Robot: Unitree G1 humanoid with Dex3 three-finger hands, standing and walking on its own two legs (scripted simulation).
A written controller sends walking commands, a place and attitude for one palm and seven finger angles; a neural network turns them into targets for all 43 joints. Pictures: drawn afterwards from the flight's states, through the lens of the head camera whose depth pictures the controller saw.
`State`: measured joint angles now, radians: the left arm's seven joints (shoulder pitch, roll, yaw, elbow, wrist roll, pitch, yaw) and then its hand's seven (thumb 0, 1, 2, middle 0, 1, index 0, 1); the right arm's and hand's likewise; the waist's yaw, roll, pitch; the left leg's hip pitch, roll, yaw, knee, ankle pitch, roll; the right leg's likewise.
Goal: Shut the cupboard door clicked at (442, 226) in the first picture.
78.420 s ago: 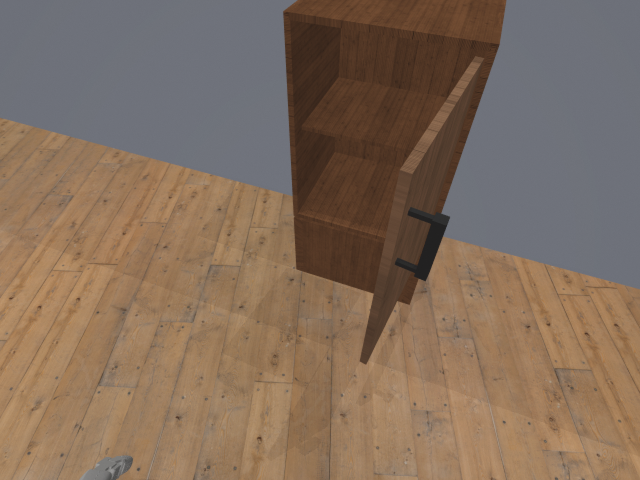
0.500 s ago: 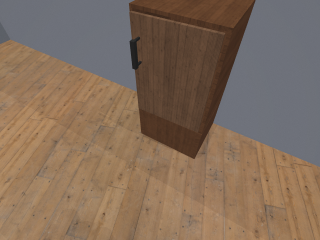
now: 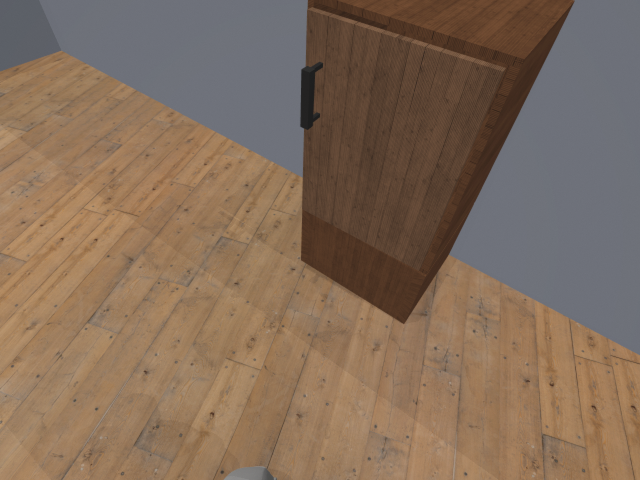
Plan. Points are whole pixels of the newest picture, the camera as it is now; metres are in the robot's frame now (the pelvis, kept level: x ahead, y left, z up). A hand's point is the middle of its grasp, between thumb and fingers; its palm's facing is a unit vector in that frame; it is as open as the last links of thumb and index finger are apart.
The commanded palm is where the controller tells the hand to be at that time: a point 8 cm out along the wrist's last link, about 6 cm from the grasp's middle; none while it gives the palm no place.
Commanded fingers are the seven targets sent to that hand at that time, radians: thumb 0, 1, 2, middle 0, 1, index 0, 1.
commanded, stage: walk to a spot facing it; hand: left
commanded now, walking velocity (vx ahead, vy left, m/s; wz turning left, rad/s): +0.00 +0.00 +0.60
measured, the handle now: (312, 95) +0.91 +0.06 +0.00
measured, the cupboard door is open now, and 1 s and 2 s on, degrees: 2 2 2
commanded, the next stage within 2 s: none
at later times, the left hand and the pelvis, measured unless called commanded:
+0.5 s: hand out of the picture +0.05 +0.22 -0.13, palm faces +0.29 -0.91 -0.28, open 7.4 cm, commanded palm none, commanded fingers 0.00 0.90 0.90 -0.20 -0.30 -0.20 -0.30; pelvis -0.01 -0.02 +0.02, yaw +18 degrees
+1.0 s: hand out of the picture -0.11 +0.16 -0.17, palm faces +0.63 -0.73 -0.26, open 7.4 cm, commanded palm none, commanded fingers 0.00 0.90 0.90 -0.20 -0.30 -0.20 -0.30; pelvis +0.00 -0.02 +0.01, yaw +38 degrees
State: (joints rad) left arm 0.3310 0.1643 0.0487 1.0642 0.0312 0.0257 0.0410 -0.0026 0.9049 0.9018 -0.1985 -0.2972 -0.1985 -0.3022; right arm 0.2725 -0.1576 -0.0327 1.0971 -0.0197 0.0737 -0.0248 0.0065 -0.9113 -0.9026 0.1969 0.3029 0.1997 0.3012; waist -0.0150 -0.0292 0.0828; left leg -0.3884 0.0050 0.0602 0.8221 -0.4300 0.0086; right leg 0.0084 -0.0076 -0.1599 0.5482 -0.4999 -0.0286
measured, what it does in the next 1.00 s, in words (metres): steps on the spot, turning left: right foot, then left foot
